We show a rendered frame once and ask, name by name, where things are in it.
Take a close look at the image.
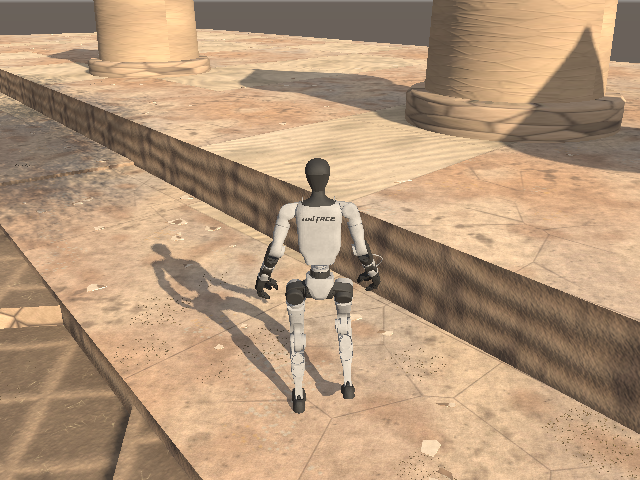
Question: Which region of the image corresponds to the robot shin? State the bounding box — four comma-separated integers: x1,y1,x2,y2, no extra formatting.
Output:
338,318,353,387
290,334,305,400

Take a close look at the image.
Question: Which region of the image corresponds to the right robot shin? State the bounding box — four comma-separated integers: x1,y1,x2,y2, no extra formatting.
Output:
338,318,353,387

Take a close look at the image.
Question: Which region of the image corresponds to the robot right upper arm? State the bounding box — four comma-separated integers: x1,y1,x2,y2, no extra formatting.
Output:
339,201,368,256

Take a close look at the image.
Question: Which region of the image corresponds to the right robot hand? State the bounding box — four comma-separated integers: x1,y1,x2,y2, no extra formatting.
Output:
357,272,381,291

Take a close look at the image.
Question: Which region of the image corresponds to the left robot forearm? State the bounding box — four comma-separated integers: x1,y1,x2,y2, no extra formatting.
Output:
258,242,279,281

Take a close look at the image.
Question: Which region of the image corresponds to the left robot shin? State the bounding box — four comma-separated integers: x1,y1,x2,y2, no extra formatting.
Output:
290,334,305,400

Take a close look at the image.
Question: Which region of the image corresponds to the robot left upper arm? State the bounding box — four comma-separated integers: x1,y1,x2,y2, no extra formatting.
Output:
269,202,298,258

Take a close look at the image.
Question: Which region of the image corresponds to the left robot hand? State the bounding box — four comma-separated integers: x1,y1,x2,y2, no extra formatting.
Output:
255,276,278,299

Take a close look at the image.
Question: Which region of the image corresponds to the right robot forearm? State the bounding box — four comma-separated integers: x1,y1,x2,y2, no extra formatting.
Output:
358,240,378,277

